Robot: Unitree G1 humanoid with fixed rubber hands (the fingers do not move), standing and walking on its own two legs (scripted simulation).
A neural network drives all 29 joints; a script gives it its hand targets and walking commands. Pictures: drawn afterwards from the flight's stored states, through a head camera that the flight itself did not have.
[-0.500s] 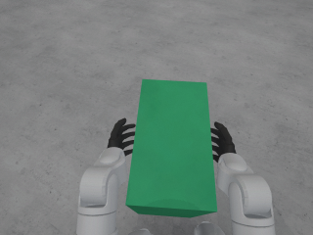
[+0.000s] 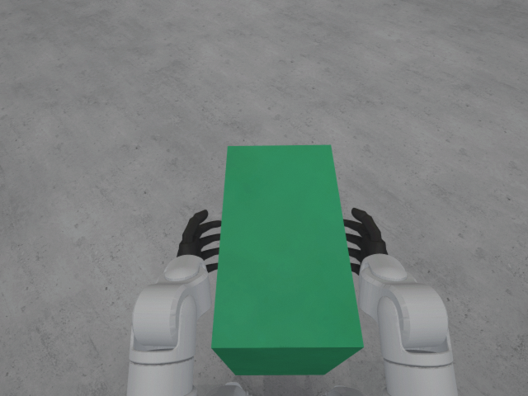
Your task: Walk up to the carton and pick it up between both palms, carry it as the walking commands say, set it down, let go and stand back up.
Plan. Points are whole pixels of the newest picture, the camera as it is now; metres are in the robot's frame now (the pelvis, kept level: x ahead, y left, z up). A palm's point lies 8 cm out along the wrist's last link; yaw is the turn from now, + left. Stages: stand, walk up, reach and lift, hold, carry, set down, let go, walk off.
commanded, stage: carry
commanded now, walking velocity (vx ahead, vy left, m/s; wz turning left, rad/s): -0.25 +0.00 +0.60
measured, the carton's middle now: (279, 269) +0.30 +0.01 +0.00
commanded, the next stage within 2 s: none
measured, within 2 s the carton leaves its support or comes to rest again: neither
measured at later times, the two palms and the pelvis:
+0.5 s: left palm (168, 366) +0.15 +0.13 +0.08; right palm (368, 303) +0.23 -0.10 +0.07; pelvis -0.08 -0.07 +0.00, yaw +18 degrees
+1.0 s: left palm out of the picture -0.02 +0.13 +0.09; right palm out of the picture +0.08 -0.09 +0.09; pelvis -0.22 -0.10 +0.01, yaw +24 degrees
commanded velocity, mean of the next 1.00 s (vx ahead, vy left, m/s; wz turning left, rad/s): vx -0.12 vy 0.00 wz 0.28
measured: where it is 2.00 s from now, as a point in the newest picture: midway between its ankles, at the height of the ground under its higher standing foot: outside the picture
